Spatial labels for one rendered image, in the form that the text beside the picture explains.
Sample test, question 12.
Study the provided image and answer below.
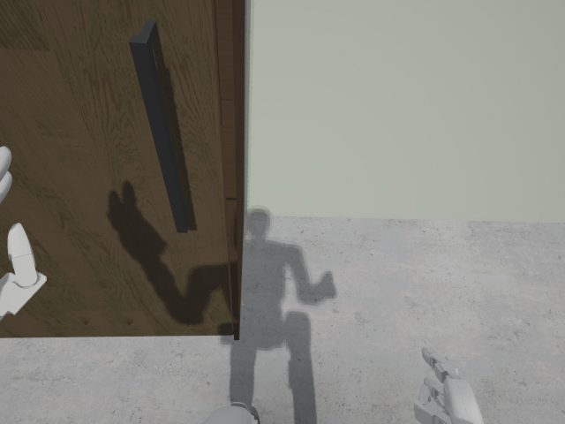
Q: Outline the wardrobe door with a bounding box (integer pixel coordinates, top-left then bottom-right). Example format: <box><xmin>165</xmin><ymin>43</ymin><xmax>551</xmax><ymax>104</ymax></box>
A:
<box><xmin>0</xmin><ymin>0</ymin><xmax>233</xmax><ymax>338</ymax></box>

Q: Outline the robot left thigh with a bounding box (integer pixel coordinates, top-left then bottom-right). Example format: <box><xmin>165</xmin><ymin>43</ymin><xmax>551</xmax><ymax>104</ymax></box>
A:
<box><xmin>202</xmin><ymin>405</ymin><xmax>258</xmax><ymax>424</ymax></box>

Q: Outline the handle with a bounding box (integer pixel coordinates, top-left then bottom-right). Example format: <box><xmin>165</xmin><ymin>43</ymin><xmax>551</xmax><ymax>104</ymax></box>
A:
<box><xmin>129</xmin><ymin>20</ymin><xmax>190</xmax><ymax>233</ymax></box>

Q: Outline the robot left shin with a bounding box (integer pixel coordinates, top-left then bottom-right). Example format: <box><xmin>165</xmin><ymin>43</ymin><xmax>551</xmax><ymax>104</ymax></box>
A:
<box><xmin>231</xmin><ymin>402</ymin><xmax>252</xmax><ymax>415</ymax></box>

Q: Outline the left robot hand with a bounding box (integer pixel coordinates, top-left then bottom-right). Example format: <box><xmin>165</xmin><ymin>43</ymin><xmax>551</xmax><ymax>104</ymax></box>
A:
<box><xmin>0</xmin><ymin>147</ymin><xmax>47</xmax><ymax>321</ymax></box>

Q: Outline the right robot hand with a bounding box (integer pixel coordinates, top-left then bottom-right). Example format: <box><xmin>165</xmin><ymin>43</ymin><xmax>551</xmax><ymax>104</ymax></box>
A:
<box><xmin>414</xmin><ymin>347</ymin><xmax>484</xmax><ymax>424</ymax></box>

